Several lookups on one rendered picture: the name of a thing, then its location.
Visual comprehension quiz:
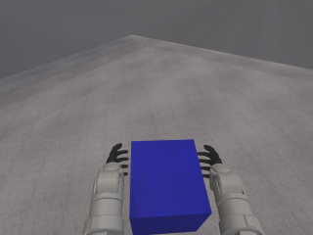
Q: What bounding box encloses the right robot forearm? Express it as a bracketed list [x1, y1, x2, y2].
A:
[209, 164, 265, 235]

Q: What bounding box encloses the robot right hand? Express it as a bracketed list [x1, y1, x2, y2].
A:
[197, 145, 222, 178]

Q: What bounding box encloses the carton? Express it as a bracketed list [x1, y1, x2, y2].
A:
[129, 139, 212, 235]

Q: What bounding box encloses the robot left hand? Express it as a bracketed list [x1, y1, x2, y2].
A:
[106, 143, 129, 176]

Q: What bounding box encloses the left robot forearm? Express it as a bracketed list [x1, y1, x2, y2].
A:
[82, 162, 124, 235]

